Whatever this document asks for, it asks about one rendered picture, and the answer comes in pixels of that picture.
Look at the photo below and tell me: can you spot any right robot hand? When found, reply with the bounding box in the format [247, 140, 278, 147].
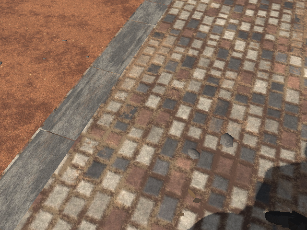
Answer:
[265, 211, 307, 230]

